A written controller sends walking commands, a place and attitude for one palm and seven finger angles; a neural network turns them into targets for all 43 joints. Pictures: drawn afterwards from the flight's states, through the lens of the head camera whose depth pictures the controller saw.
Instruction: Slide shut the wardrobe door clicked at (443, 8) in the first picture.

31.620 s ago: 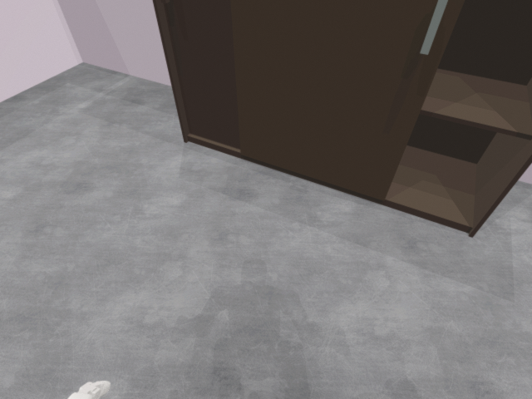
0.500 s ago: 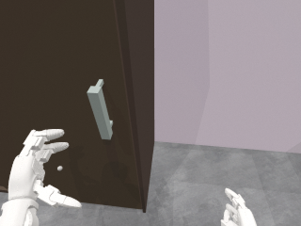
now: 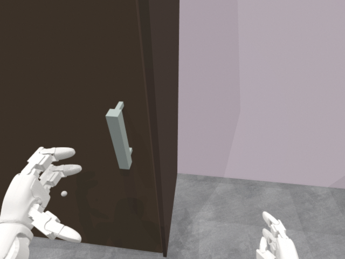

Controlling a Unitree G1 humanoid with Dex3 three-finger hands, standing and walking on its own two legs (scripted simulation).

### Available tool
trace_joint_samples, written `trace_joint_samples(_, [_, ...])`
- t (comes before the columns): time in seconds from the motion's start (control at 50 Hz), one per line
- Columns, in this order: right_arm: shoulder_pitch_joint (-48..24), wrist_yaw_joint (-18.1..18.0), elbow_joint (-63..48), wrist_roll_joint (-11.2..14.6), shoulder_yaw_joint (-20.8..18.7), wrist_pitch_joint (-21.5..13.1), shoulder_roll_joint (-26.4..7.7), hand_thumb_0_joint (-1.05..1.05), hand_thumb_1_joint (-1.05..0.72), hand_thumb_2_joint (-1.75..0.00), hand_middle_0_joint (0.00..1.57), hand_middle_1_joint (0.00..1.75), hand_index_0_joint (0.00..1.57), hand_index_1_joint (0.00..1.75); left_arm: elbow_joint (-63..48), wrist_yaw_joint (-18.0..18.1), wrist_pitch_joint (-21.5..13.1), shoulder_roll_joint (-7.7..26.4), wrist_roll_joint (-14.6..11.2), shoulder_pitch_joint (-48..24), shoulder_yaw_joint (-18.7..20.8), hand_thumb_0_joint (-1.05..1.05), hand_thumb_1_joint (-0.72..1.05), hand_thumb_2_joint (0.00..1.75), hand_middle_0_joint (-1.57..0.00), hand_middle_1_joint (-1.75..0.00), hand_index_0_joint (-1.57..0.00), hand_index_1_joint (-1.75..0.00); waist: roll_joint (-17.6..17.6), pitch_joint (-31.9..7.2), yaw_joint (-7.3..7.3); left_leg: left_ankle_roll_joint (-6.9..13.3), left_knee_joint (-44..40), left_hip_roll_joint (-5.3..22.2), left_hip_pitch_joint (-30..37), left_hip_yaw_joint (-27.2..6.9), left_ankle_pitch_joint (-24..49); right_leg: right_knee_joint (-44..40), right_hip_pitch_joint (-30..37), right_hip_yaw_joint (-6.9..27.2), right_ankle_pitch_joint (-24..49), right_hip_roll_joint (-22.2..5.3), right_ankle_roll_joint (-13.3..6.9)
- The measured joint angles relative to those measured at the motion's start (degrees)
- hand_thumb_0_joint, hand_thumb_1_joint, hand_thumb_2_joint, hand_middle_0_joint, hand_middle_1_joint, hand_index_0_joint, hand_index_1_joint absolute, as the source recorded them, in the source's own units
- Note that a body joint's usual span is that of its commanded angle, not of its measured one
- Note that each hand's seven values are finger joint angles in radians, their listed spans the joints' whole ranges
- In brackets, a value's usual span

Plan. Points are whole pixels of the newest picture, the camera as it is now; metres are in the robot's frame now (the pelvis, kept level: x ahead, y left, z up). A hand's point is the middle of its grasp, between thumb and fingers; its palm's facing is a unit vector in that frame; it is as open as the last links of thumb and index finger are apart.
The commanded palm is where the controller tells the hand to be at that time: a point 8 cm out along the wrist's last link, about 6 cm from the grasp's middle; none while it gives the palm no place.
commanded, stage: draw the hand back to the body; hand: left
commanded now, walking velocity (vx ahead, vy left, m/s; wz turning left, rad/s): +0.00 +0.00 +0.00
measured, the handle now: (123, 135) +0.36 +0.18 +0.13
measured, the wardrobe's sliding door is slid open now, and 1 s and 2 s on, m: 0.00 0.00 0.00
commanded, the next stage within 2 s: step back with the hand held close in 1.06 s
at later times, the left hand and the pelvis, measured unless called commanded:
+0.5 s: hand (50, 173) +0.20 +0.26 +0.17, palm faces +0.43 -0.83 -0.36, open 10.6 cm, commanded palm +0.15 +0.30 +0.18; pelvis +0.00 +0.01 +0.01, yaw -2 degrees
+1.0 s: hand (47, 174) +0.20 +0.26 +0.17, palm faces +0.45 -0.83 -0.34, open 7.5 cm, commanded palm +0.15 +0.30 +0.19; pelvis +0.00 +0.01 +0.01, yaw -2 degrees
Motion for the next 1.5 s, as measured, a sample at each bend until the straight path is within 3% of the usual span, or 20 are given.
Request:
trace_joint_samples(0.06, [-1.1,0.2,-0.4,-1.4,-0.3,1.4,0.5,0.01,-0.90,-0.90,0.20,0.30,0.20,0.30,-1.0,7.7,-1.7,1.5,6.7,-1.0,-1.0,-0.02,-0.47,0.24,-0.25,-1.10,-0.25,-1.10,0.1,1.7,0.29,-0.1,-0.6,0.1,0.8,0.0,0.4,-0.8,0.9,0.0,0.6,0.1,0.0])
trace_joint_samples(0.12, [-2.2,0.9,-1.1,-2.2,-0.4,3.4,1.1,0.01,-0.90,-0.90,0.20,0.30,0.20,0.30,-1.0,14.0,-3.4,1.6,10.6,-1.0,-1.1,-0.02,-0.39,0.28,-0.25,-1.05,-0.25,-1.06,0.1,3.5,-0.04,0.0,-1.7,0.0,1.4,0.3,1.3,-1.6,1.2,0.3,1.4,0.0,0.0])
trace_joint_samples(0.2, [-2.3,1.5,-1.0,-2.9,-0.6,5.6,1.6,0.01,-0.90,-0.90,0.20,0.30,0.20,0.30,-1.0,17.9,-4.7,1.0,13.2,0.2,-2.3,-0.01,-0.27,0.34,-0.24,-0.98,-0.24,-0.98,0.3,4.7,-0.24,0.3,-3.5,-0.3,2.3,0.9,2.3,-2.9,1.7,0.9,2.2,-0.3,0.3])
trace_joint_samples(0.3, [-1.3,1.7,0.6,-3.3,-0.9,7.3,1.7,0.01,-0.90,-0.90,0.20,0.30,0.20,0.30,-1.9,19.7,-5.9,1.0,14.8,1.5,-3.6,-0.01,-0.10,0.42,-0.24,-0.88,-0.24,-0.88,0.5,4.8,-0.29,0.6,-5.4,-0.7,4.1,1.4,2.8,-4.3,3.2,1.4,2.6,-0.7,0.6])
trace_joint_samples(0.54, [-1.5,2.1,1.3,-3.2,-2.1,10.1,1.4,0.01,-0.90,-0.90,0.20,0.30,0.20,0.30,-0.4,20.4,-7.5,2.0,15.5,0.0,-0.7,0.00,0.33,0.62,-0.23,-0.63,-0.22,-0.63,0.5,5.2,-1.06,0.8,-8.5,-0.8,7.5,2.5,3.5,-6.7,5.9,2.4,3.3,-0.8,0.9])
trace_joint_samples(0.84, [-3.1,2.4,0.7,-3.2,-2.6,12.1,1.5,0.01,-0.90,-0.90,0.20,0.30,0.20,0.30,0.0,20.3,-8.1,1.8,15.2,-1.1,0.8,0.01,0.80,0.85,-0.21,-0.35,-0.21,-0.35,0.3,5.6,-0.42,0.6,-10.2,-0.5,9.0,2.2,4.4,-8.7,7.5,2.1,4.2,-0.5,0.7])
trace_joint_samples(1.0, [-2.9,2.4,0.9,-3.5,-2.5,12.3,1.9,0.01,-0.90,-0.90,0.20,0.30,0.20,0.30,-0.9,20.1,-7.7,1.4,15.4,0.0,-0.4,0.01,0.87,0.89,-0.21,-0.31,-0.21,-0.31,0.3,5.6,-0.32,0.5,-10.8,-0.4,9.4,2.1,4.8,-9.3,8.0,2.0,4.7,-0.4,0.6])
trace_joint_samples(1.22, [-2.8,2.4,0.8,-3.4,-2.4,13.0,1.8,0.01,-0.90,-0.90,0.20,0.30,0.20,0.30,0.1,20.1,-7.8,1.6,15.3,-1.2,0.8,0.01,0.89,0.90,-0.21,-0.30,-0.21,-0.30,0.6,6.3,-0.53,0.5,-10.9,0.0,9.2,2.1,5.3,-10.2,8.2,1.9,5.6,-0.1,0.5])
trace_joint_samples(1.34, [-4.4,3.4,-0.8,-4.1,-2.6,15.9,0.9,0.01,-0.90,-0.90,0.20,0.30,0.20,0.30,-3.4,20.6,-12.2,3.1,16.7,-0.4,3.8,0.01,0.89,0.90,-0.21,-0.30,-0.21,-0.30,0.1,7.0,-2.29,0.9,-9.7,0.3,4.4,2.4,6.0,-11.7,4.5,2.3,7.9,0.3,1.0])
trace_joint_samples(1.5, [-4.1,3.0,-4.1,-3.7,-3.8,19.5,1.2,0.01,-0.90,-0.90,0.20,0.30,0.20,0.30,-7.0,20.7,-12.4,5.8,17.0,5.6,3.8,0.01,0.89,0.90,-0.21,-0.30,-0.21,-0.30,-2.5,7.9,-3.98,2.4,-9.8,-1.4,1.3,4.6,7.5,-9.5,-0.3,4.4,8.8,-1.4,2.5])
